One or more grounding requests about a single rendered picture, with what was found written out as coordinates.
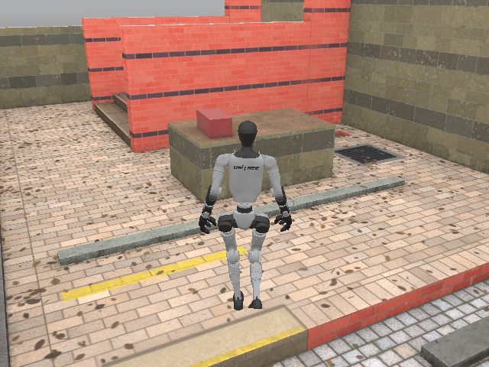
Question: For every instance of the robot right hand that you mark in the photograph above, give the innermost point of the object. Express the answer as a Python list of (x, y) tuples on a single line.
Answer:
[(286, 220)]

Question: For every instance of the robot left hand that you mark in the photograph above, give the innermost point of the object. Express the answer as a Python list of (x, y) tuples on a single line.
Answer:
[(203, 222)]

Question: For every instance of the robot left thigh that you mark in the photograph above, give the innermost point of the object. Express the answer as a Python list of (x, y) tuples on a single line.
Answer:
[(225, 224)]

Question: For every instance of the robot left forearm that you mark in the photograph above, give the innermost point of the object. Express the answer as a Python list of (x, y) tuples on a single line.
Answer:
[(208, 205)]

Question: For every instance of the robot left foot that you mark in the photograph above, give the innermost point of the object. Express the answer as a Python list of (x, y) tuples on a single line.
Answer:
[(238, 304)]

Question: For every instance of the robot right upper arm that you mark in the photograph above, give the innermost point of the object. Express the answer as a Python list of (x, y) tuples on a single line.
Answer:
[(274, 175)]

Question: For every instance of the robot right forearm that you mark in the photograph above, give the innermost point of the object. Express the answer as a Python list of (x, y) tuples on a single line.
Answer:
[(283, 205)]

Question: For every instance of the robot left upper arm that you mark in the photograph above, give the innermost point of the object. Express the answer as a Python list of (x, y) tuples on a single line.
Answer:
[(218, 173)]

